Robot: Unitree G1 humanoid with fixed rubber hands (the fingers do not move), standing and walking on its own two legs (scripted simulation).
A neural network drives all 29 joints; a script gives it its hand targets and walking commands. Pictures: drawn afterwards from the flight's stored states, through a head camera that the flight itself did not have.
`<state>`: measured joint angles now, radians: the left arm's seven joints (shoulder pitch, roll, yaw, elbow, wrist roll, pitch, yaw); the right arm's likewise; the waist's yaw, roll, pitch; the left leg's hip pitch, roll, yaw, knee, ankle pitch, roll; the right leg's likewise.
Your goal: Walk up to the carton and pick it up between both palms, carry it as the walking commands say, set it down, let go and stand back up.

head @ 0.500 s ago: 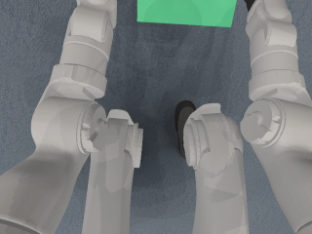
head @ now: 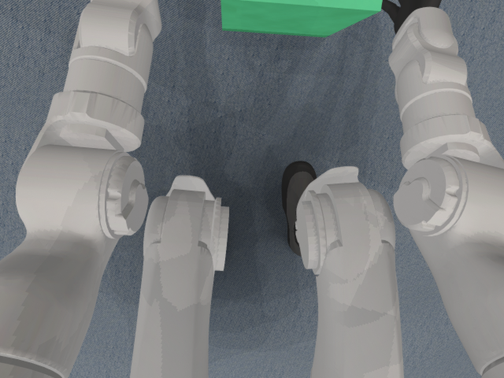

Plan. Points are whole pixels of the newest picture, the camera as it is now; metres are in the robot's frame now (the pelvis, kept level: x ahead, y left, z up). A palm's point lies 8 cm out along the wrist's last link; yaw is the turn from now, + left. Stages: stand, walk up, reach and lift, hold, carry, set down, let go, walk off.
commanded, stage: set down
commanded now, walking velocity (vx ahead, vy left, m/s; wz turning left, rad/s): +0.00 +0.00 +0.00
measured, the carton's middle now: out of the picture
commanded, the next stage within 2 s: let go in 1.72 s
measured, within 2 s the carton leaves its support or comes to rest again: neither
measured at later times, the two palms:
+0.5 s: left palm out of the picture +0.56 +0.10 -0.16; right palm out of the picture +0.52 -0.25 -0.16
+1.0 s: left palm out of the picture +0.57 +0.09 -0.02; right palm out of the picture +0.53 -0.26 -0.01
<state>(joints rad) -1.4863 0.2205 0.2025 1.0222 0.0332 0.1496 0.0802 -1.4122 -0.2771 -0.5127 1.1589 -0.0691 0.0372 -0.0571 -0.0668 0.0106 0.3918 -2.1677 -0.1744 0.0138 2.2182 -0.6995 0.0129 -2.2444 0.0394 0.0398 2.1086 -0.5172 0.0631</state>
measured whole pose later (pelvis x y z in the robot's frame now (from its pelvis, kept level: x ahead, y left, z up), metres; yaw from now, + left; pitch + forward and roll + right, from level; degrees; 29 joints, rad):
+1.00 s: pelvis -0.02 -0.01 +0.10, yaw +0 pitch +30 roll +0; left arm -1.51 0.34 0.09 0.84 -0.12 0.30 0.15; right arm -1.41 -0.34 -0.34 0.74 0.11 0.28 -0.15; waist -0.08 0.03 0.50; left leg -1.77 -0.15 -0.02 1.88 -0.63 0.00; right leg -1.85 0.04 0.04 1.80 -0.46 0.03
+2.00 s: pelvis +0.08 -0.03 +0.32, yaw +0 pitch +44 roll +1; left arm -0.75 0.16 0.19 0.72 0.12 0.13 0.10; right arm -0.65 -0.17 -0.34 0.62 -0.12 0.10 0.06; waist -0.08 0.01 -0.10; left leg -1.27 -0.08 -0.10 0.83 -0.32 -0.01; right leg -1.36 0.04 0.04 0.80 -0.18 0.00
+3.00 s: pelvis +0.11 -0.02 +0.39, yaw -1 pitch +1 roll +0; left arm 0.20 0.15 0.13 0.51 0.03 0.07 -0.06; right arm 0.18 -0.22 -0.09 0.42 -0.01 0.16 0.07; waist -0.06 0.05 0.04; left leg -0.19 -0.05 -0.11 0.50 -0.32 0.01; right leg -0.28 0.04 0.04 0.49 -0.22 -0.01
